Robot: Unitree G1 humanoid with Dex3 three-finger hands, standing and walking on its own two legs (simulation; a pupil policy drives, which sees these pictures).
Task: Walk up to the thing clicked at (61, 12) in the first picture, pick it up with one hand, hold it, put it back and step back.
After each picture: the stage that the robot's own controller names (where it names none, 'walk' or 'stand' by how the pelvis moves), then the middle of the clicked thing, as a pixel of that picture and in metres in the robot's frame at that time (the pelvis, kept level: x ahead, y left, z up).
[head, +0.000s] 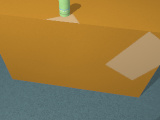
stand; (64, 5) +0.94 +0.11 +0.00
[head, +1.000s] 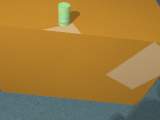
walk; (64, 14) +0.83 +0.09 +0.01
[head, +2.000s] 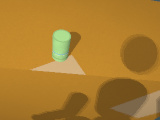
rise first; (60, 46) +0.50 +0.10 +0.01
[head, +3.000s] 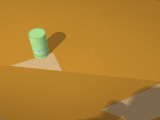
walk; (39, 44) +0.53 +0.20 +0.02
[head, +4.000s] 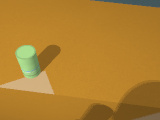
stand; (29, 62) +0.42 +0.21 +0.02
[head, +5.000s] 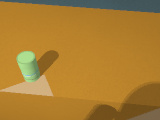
stand; (29, 67) +0.44 +0.22 +0.00
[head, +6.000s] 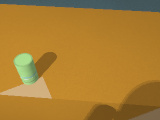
stand; (26, 69) +0.43 +0.23 +0.00
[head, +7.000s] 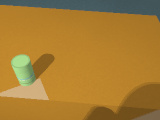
stand; (24, 70) +0.42 +0.23 +0.00
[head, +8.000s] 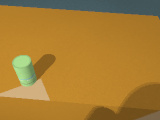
stand; (25, 71) +0.42 +0.23 +0.00
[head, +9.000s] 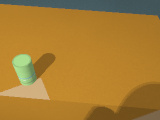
rise first; (25, 70) +0.42 +0.23 +0.00
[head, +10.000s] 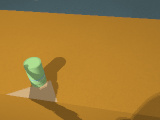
rise first; (35, 72) +0.42 +0.23 +0.00
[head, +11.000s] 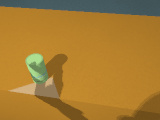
go down; (37, 69) +0.43 +0.22 +0.01
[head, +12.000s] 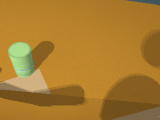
go down; (22, 60) +0.43 +0.20 +0.02
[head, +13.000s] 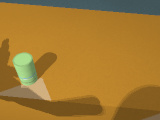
go down; (26, 69) +0.43 +0.21 +0.02
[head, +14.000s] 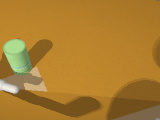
close; (18, 58) +0.43 +0.22 +0.05
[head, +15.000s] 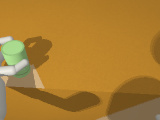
lift; (17, 59) +0.42 +0.21 +0.05
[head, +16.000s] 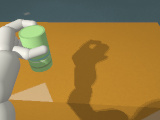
lift; (37, 49) +0.35 +0.13 +0.23
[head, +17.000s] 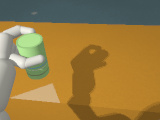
hold; (34, 57) +0.33 +0.15 +0.21
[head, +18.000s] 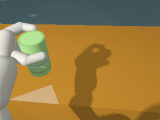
hold; (36, 54) +0.33 +0.14 +0.22
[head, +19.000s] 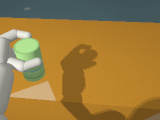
crouch; (30, 60) +0.34 +0.16 +0.18
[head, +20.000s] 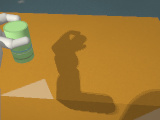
lower; (20, 42) +0.41 +0.20 +0.18
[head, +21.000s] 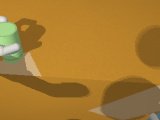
lower; (9, 43) +0.45 +0.21 +0.08
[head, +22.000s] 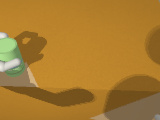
lower; (10, 58) +0.42 +0.21 +0.06
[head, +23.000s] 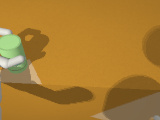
lower; (13, 54) +0.43 +0.21 +0.06
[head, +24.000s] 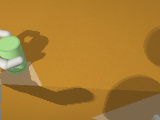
lower; (13, 56) +0.42 +0.21 +0.06
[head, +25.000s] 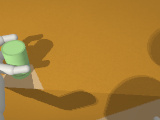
open; (17, 60) +0.41 +0.20 +0.06
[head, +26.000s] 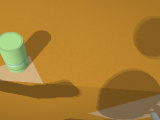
sink last; (14, 53) +0.41 +0.19 +0.06
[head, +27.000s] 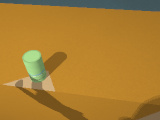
sink last; (35, 66) +0.42 +0.21 +0.04
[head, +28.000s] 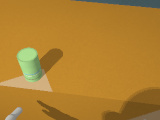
stand; (30, 65) +0.41 +0.20 +0.04
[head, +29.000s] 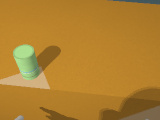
stand; (27, 63) +0.41 +0.21 +0.06
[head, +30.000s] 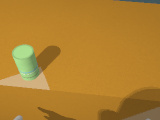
stand; (26, 63) +0.41 +0.21 +0.06
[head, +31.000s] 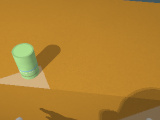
stand; (26, 62) +0.41 +0.21 +0.07
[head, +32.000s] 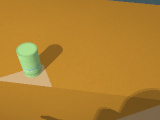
stand; (30, 60) +0.42 +0.20 +0.06
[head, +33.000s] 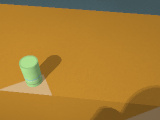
stand; (31, 71) +0.42 +0.21 +0.00
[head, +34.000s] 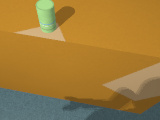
walk; (46, 16) +0.59 +0.16 +0.04
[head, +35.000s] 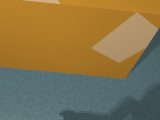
walk; out of the picture +0.88 +0.21 +0.02
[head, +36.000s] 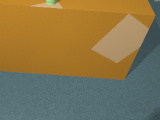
stand; out of the picture +0.99 +0.23 +0.01
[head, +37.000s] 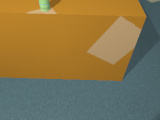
stand; (44, 0) +1.00 +0.25 +0.00
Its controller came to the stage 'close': yes
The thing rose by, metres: 0.22
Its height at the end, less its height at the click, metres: +0.00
